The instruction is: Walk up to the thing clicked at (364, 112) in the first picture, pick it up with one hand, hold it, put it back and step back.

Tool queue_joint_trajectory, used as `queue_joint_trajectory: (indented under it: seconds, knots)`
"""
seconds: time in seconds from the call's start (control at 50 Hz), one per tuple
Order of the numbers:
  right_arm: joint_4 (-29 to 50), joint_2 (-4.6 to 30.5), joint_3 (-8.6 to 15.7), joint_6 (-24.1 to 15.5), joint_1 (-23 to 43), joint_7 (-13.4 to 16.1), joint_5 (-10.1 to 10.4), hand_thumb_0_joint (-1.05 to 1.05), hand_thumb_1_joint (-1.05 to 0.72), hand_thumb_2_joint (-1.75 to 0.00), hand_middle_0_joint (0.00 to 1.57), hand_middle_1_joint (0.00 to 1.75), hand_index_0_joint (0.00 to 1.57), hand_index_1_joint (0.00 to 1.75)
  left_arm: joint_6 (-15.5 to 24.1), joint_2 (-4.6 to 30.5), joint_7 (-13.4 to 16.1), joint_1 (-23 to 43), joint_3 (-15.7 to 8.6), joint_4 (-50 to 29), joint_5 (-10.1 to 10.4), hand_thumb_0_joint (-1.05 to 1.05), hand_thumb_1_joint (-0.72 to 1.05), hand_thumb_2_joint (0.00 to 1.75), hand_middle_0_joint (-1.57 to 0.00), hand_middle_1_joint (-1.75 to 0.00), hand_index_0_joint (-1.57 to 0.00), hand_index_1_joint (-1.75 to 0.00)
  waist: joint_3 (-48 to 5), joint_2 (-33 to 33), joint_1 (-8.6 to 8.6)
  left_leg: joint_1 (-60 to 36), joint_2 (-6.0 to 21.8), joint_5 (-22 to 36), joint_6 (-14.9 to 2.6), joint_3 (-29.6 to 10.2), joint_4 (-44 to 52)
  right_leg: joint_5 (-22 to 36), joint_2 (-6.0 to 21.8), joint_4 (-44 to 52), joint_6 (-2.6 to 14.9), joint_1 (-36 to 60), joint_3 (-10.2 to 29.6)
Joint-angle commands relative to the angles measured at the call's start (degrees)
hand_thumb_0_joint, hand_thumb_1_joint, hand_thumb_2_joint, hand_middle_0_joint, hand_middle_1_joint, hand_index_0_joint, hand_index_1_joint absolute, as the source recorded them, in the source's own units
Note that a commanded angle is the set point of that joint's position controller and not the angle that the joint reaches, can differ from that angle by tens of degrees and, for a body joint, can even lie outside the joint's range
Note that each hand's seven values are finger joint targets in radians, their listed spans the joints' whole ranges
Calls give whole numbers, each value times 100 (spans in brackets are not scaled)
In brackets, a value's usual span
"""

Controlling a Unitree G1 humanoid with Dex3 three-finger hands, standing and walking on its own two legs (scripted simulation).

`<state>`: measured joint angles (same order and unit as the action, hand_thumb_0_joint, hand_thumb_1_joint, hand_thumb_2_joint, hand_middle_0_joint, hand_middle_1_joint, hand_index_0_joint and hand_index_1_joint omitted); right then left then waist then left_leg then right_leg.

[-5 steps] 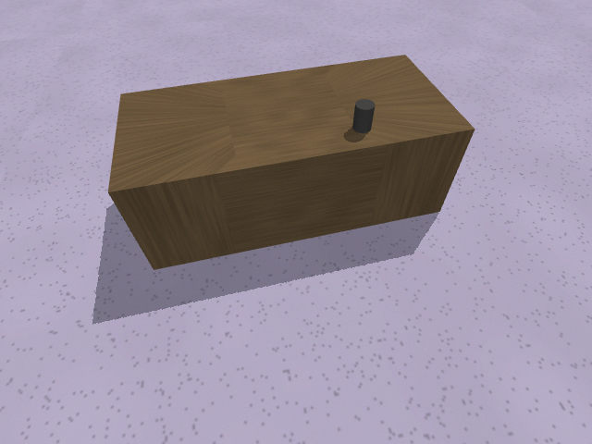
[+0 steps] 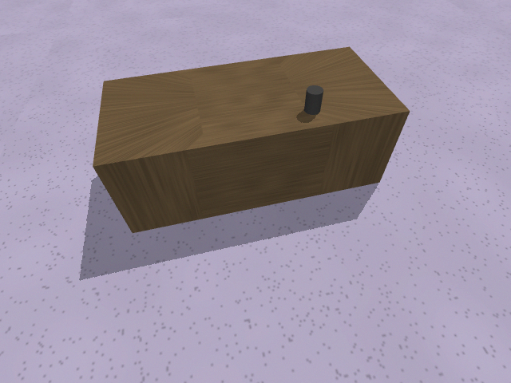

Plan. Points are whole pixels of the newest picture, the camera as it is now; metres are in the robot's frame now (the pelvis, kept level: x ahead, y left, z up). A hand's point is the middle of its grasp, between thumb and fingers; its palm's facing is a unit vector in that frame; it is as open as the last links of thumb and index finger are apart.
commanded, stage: stand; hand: right
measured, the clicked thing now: (313, 100) +1.19 -0.23 -0.28
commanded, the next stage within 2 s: walk up in 1.02 s
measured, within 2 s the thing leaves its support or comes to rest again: neither
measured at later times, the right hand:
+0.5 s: hand out of the picture +0.08 -0.25 -0.16, palm faces -0.02 +0.94 -0.33, open 7.4 cm
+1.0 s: hand out of the picture +0.08 -0.25 -0.16, palm faces -0.03 +0.94 -0.33, open 7.4 cm
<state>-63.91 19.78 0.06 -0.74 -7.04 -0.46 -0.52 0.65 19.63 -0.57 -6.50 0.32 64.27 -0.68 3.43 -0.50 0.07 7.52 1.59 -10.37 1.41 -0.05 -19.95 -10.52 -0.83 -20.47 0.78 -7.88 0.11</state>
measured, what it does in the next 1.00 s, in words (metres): stands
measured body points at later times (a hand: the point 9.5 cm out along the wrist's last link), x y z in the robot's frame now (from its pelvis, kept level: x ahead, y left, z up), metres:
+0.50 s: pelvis +0.01 +0.00 +0.00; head +0.02 +0.00 +0.45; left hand +0.09 +0.30 -0.13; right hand +0.09 -0.30 -0.13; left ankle +0.01 +0.14 -0.75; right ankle +0.01 -0.11 -0.75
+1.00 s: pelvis +0.01 +0.01 +0.00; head +0.02 +0.00 +0.45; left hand +0.08 +0.31 -0.13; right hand +0.09 -0.29 -0.13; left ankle +0.01 +0.14 -0.75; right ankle +0.01 -0.11 -0.75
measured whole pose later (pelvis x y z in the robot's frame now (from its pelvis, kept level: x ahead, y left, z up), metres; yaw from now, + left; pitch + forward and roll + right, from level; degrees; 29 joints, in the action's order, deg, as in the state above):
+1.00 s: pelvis +0.01 +0.01 +0.00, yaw +0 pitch -2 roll +0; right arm -64.2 20.0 0.0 -0.6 -6.6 -0.4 -0.4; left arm 0.7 19.8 -0.2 -6.4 0.4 64.4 -0.7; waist 2.9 -0.4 0.0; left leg 6.0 1.2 -10.4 1.0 -0.1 -18.3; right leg -10.4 -0.4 -18.3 0.3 -6.1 0.0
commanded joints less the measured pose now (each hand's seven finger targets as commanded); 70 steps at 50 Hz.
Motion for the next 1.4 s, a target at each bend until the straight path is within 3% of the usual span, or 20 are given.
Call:
queue_joint_trajectory:
  seconds: [0.0,0.32,0.5,0.98,1.0,1.02,1.06,1.1,1.12,1.16,1.18,1.2,1.22,1.24,1.26,1.28,1.3,1.34,1.36,1.38]
  knots:
    - [325,1176,208,-122,245,85,2,0,-90,-90,20,30,20,30,151,1218,99,241,-229,-340,28,0,90,90,-20,-30,-20,-30,-543,95,6,-177,576,561,-300,-495,278,700,752,346,101,36,614]
    - [324,1183,195,-111,264,95,10,0,-90,-90,20,30,20,30,147,1209,112,253,-231,-327,25,0,90,90,-20,-30,-20,-30,-522,60,2,-210,587,811,-300,-482,294,1013,778,373,77,165,576]
    - [323,1177,195,-116,287,105,-4,0,-90,-90,20,30,20,30,126,1229,108,265,-251,-311,23,0,90,90,-20,-30,-20,-30,-412,59,11,-179,575,616,-266,-511,387,711,758,446,75,93,584]
    - [271,1211,204,-95,246,83,3,0,-90,-90,20,30,20,30,147,1238,124,178,-234,-307,26,0,90,90,-20,-30,-20,-30,-466,34,4,-188,563,590,-291,-496,390,762,795,528,74,157,564]
    - [537,1618,539,-183,-302,-27,-68,0,-90,-90,20,30,20,30,186,1687,-80,-36,-650,-681,-112,0,90,90,-20,-30,-20,-30,-927,217,28,25,372,-2177,-725,-820,101,-2109,405,-153,235,437,303]
    - [532,1730,603,-206,-333,-64,-117,0,-90,-90,20,30,20,30,167,1644,-140,7,-675,-683,-169,0,90,90,-20,-30,-20,-30,-490,-29,29,401,567,-2935,-844,-1153,191,-2718,465,-497,318,-127,412]
    - [614,1730,652,-210,-357,-93,-139,0,-90,-90,20,30,20,30,156,1411,-224,261,-672,-903,-181,0,90,90,-20,-30,-20,-30,181,-417,-21,498,864,-3286,-990,-1680,560,-2564,320,-1011,251,-1204,228]
    - [775,1931,814,-278,-438,-79,-161,0,-90,-90,20,30,20,30,144,1285,-262,354,-710,-1081,-182,0,90,90,-20,-30,-20,-30,515,-780,-120,51,1588,-2758,-1393,-2541,1011,-1418,271,-2047,109,-1994,-40]
    - [891,1985,849,-321,-422,-68,-154,0,-90,-90,20,30,20,30,163,1323,-281,311,-724,-1184,-138,0,90,90,-20,-30,-20,-30,459,-729,-97,-247,1782,-2371,-1543,-2699,1051,-1606,544,-1875,144,-2143,280]
    - [1052,1889,854,-312,-394,-93,-166,0,-90,-90,20,30,20,30,230,1396,-336,122,-775,-1228,-139,0,90,90,-20,-30,-20,-30,37,-723,-13,-199,1558,-2391,-1457,-2394,873,-1713,547,-1510,155,-1655,343]
    - [1170,1894,850,-292,-171,-116,-181,0,-90,-90,20,30,20,30,233,1345,-349,-193,-801,-1205,-139,0,90,90,-20,-30,-20,-30,-36,-886,184,79,1358,-2276,-1353,-1993,637,-1544,528,-1052,199,-1103,238]
    - [1286,1820,842,-244,204,-135,-161,0,-90,-90,20,30,20,30,262,1329,-319,-838,-857,-984,-156,0,90,90,-20,-30,-20,-30,-180,-856,605,913,1024,-2025,-1097,-1418,-4,-998,420,-439,254,258,75]
    - [1429,1385,703,-205,451,-149,-143,0,-90,-90,20,30,20,30,314,1538,-252,-1663,-963,-718,-192,0,90,90,-20,-30,-20,-30,-403,-46,1034,1905,353,-1782,-776,-686,-1268,-858,247,-2,220,1689,52]
    - [1590,782,536,-203,457,-136,-103,0,-90,-90,20,30,20,30,352,2037,-176,-2322,-1114,-626,-277,0,90,90,-20,-30,-20,-30,-403,1755,1329,3366,-677,-2320,-492,-167,-3389,-2190,1333,843,273,2362,2060]
    - [1678,1047,607,-175,347,-65,-102,0,-90,-90,20,30,20,30,377,2272,-151,-1591,-1097,-953,-290,0,90,90,-20,-30,-20,-30,68,1113,947,3860,-554,-2037,-329,-463,-3969,-3102,2348,1511,675,1642,3326]
    - [1535,1439,665,-202,-15,-56,-102,0,-90,-90,20,30,20,30,354,2231,-156,-965,-1072,-1253,-233,0,90,90,-20,-30,-20,-30,338,550,653,3502,-141,-1664,-333,-676,-4028,-3197,2583,1603,927,1041,3409]
    - [1447,1555,656,-257,-198,-85,-50,0,-90,-90,20,30,20,30,386,2078,-157,-723,-998,-1401,-167,0,90,90,-20,-30,-20,-30,598,351,430,3475,75,-1458,-355,-694,-4100,-2375,2426,1491,1056,945,2977]
    - [1269,1445,643,-282,-536,-146,-26,0,-90,-90,20,30,20,30,473,1588,-113,-736,-847,-1436,-79,0,90,90,-20,-30,-20,-30,531,323,194,3164,116,-882,-331,-668,-3929,459,1652,977,693,1228,1411]
    - [1289,1348,614,-275,-613,-176,-21,0,-90,-90,20,30,20,30,474,1533,-104,-805,-818,-1427,-48,0,90,90,-20,-30,-20,-30,370,475,139,3001,86,-755,-343,-601,-3689,1633,1385,660,583,1359,824]
    - [1351,1261,583,-260,-582,-203,-16,0,-90,-90,20,30,20,30,464,1550,-96,-945,-814,-1411,-34,0,90,90,-20,-30,-20,-30,332,615,184,2828,46,-671,-309,-435,-3436,2339,1311,505,586,1281,501]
